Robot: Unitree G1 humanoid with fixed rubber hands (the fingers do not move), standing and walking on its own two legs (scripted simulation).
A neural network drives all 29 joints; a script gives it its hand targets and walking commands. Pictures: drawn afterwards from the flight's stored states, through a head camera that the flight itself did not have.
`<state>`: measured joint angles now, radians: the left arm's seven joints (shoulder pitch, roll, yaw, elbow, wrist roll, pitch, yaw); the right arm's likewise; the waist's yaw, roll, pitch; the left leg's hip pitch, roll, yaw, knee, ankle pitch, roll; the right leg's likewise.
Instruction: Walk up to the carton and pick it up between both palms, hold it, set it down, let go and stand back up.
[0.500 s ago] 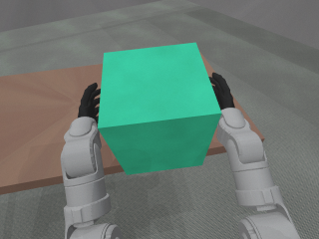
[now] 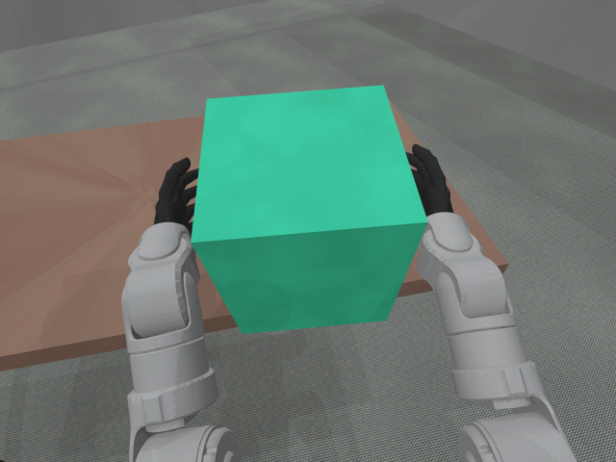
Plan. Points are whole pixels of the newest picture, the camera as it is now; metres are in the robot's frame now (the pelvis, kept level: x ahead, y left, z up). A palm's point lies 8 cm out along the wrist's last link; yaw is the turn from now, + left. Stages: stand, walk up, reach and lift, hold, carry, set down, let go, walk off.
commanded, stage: hold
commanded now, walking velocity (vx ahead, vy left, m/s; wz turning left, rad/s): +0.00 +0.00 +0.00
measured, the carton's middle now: (306, 221) +0.39 +0.00 +0.13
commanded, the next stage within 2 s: none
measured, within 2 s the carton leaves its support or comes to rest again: neither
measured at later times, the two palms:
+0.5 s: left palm (176, 239) +0.34 +0.15 +0.17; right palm (429, 225) +0.35 -0.15 +0.15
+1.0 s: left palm (164, 243) +0.33 +0.16 +0.17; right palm (420, 218) +0.35 -0.14 +0.16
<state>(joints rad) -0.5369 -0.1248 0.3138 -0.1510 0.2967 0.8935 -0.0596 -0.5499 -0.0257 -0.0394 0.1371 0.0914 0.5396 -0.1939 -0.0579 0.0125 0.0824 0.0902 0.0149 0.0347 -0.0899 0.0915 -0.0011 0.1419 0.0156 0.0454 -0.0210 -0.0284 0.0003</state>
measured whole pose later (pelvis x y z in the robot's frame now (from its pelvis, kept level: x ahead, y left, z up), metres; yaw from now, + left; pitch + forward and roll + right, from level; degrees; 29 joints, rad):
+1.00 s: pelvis +0.01 +0.00 +0.00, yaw +1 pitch -8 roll +0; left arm -0.44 -0.11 0.28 -0.25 0.30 0.96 -0.08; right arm -0.51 -0.04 0.02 0.09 0.11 0.59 -0.21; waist -0.07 0.01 0.12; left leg 0.15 0.00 0.01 -0.09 0.08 0.00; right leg 0.22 0.01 0.02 -0.06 -0.03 0.00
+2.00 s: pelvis +0.00 +0.00 +0.00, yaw +0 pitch -7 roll +0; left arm -0.51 -0.13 0.30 -0.22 0.32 0.96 -0.07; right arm -0.54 -0.05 -0.02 0.11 0.10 0.58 -0.18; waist -0.08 0.01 0.13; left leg 0.13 0.01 0.03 -0.09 0.08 0.00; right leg 0.20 0.01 0.04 -0.05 -0.03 0.01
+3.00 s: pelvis +0.00 +0.00 +0.00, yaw +0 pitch -8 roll +0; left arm -0.51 -0.13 0.31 -0.20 0.32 0.95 -0.08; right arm -0.55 -0.04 -0.01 0.13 0.10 0.58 -0.20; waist -0.07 0.01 0.13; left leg 0.15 0.01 0.03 -0.09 0.08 -0.01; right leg 0.21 0.01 0.04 -0.04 -0.03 0.00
